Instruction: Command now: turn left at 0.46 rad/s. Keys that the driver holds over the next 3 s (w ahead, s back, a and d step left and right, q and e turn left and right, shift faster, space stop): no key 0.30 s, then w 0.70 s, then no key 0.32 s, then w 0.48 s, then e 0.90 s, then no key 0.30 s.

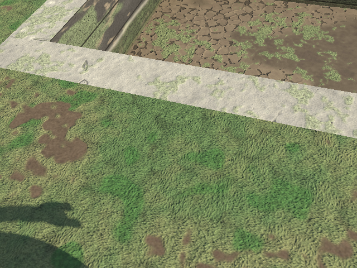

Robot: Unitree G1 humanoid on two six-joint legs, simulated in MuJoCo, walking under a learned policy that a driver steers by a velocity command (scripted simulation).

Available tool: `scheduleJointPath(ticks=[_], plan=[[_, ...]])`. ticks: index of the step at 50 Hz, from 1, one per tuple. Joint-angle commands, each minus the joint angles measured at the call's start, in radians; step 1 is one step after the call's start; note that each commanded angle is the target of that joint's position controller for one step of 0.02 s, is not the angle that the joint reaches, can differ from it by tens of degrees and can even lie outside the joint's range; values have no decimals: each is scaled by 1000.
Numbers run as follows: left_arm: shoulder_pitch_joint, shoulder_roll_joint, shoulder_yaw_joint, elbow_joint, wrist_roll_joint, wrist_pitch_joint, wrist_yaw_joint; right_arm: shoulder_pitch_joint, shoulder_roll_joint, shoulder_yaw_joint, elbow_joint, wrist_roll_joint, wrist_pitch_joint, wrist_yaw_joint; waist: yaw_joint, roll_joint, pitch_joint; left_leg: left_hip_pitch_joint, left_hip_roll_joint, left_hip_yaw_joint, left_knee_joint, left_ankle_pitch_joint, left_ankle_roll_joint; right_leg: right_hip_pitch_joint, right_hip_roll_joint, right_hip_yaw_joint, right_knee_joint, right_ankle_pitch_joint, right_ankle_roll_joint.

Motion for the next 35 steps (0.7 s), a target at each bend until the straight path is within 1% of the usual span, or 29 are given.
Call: scheduleJointPath(ticks=[1,3,5,6,8,9,10,11,12,13,14,15,16,17,18,19,20,21,22,23,25,28,29,30,31,32,33,34,35], plan=[[-21,139,33,-67,-4,2,7,21,-42,-16,-60,6,4,-2,-7,-191,-69,-77,44,33,62,36,-42,165,-211,143,-118,470,-194],[0,150,38,-61,-4,10,8,-19,-22,-5,-80,4,0,-2,17,-222,-88,-48,61,50,-63,32,-48,213,-220,132,-114,470,-211],[-12,168,44,-60,-10,15,4,-34,-4,6,-90,-4,-3,5,22,-242,-107,52,88,77,-204,19,-41,200,-228,115,-108,462,-216],[-13,178,47,-58,-14,16,0,-39,-3,9,-93,-5,-4,9,28,-254,-111,102,96,94,-267,20,-34,186,-236,115,-109,463,-220],[-2,186,49,-47,-24,17,-8,-31,-16,7,-87,-3,-4,14,33,-264,-110,171,96,120,-385,44,-20,179,-246,129,-100,443,-225],[-4,188,47,-41,-31,18,-11,-14,-17,6,-78,-3,-4,17,24,-257,-104,212,93,131,-474,94,-6,171,-243,131,-86,420,-219],[-14,183,44,-37,-39,19,-12,17,-11,5,-62,-5,-6,21,3,-244,-96,279,85,148,-608,195,16,146,-231,122,-65,396,-202],[5,166,36,-23,-46,17,-13,40,-12,5,-48,-9,-9,23,-11,-224,-87,365,79,150,-752,309,45,106,-211,109,-46,343,-164],[52,138,25,-5,-34,9,-17,47,-43,2,-53,-15,-9,19,-1,-164,-113,496,142,62,-774,428,75,25,-181,86,-13,220,-91],[73,69,0,-22,16,-4,-30,62,-124,-11,-66,-28,-6,5,36,89,-172,619,350,-162,-727,734,146,-100,-86,-16,158,-79,1],[21,63,-4,-43,10,-7,-24,8,-75,8,-59,-45,-15,14,23,197,-140,448,433,-214,-747,674,283,-103,-47,-17,151,-300,43],[-14,113,7,-37,1,-2,-17,-39,-32,20,-71,-51,-32,21,4,136,-91,390,385,-191,-774,540,290,-70,-58,-2,190,-279,61],[-21,111,9,-29,-2,-1,-18,-30,-14,24,-47,-48,-43,20,1,141,-97,408,336,-162,-794,336,254,-80,-43,-17,180,-222,62],[-29,119,14,-17,-6,3,-15,1,-60,11,-33,-33,-47,17,-27,155,-71,419,316,-171,-825,134,241,-117,-18,-45,216,-213,65],[-52,150,23,-26,-10,5,-14,46,-107,-4,-16,-20,-51,14,-64,180,-20,423,351,-242,-876,-13,261,-202,-19,-33,314,-245,64],[-58,161,31,-31,-24,0,-17,78,-118,-5,1,-17,-53,9,-68,170,22,425,379,-295,-908,-98,279,-277,-30,-13,402,-277,52],[-46,159,34,-28,-36,-8,-22,91,-101,-1,8,-13,-59,5,-61,151,44,439,389,-315,-927,-137,287,-329,-40,-2,442,-274,36],[-40,148,34,-24,-42,-18,-27,93,-82,3,11,-8,-66,2,-57,135,53,462,389,-312,-938,-137,287,-362,-52,5,441,-251,21],[-47,133,31,-22,-41,-30,-32,87,-70,6,12,-5,-72,-1,-57,118,55,477,381,-292,-945,-106,282,-369,-59,4,410,-224,9],[-56,115,26,-19,-38,-42,-38,77,-67,6,13,-5,-77,-1,-56,102,50,476,367,-261,-947,-56,276,-347,-58,-6,368,-195,1],[-60,88,15,-13,-34,-60,-51,63,-77,1,13,-3,-84,4,-53,87,26,448,340,-195,-940,34,269,-255,-45,-30,264,-148,-9],[-36,97,12,-3,-39,-67,-65,66,-98,-7,22,9,-88,20,-38,83,9,363,331,-149,-919,66,271,-87,-15,-64,134,-74,-17],[-4,100,13,8,-40,-68,-67,57,-99,-6,25,14,-87,25,-13,72,6,316,326,-136,-897,53,262,-9,-4,-76,77,-14,-24],[49,107,17,29,-39,-68,-67,53,-90,-3,28,15,-86,28,15,56,-3,260,312,-122,-862,34,247,91,14,-87,40,25,-29],[122,117,24,56,-41,-66,-62,54,-64,6,32,8,-86,30,48,42,-16,202,288,-104,-806,15,225,192,24,-85,26,14,-34],[207,141,31,74,-44,-67,-54,45,-15,23,31,-2,-90,33,87,1,-32,115,244,-53,-678,11,183,306,-35,-4,-7,-28,-57],[292,234,48,76,-33,-70,-43,24,66,47,-1,-18,-102,36,106,-231,-58,-57,125,89,-316,-19,99,420,-251,321,-155,-192,-143],[330,302,64,80,-18,-77,-56,11,6,29,-45,8,-120,26,108,-353,-59,-234,71,74,-76,-142,82,421,-396,687,-300,-444,-283],[253,227,41,59,-19,-86,-59,20,-68,9,-31,24,-131,24,78,-233,14,-301,145,15,31,-68,96,371,-386,664,-314,-538,-280]])
Next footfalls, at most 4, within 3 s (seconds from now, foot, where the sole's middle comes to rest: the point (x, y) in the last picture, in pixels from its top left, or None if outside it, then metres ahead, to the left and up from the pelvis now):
0.24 left None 0.02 0.14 -0.78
0.64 right None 0.12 -0.10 -0.78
1.14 left None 0.46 0.15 -0.78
1.58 right None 0.46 -0.08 -0.78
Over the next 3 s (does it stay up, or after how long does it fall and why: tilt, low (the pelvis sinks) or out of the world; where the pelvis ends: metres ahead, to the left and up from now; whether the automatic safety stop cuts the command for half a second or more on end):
stays up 0.65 0.05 0.00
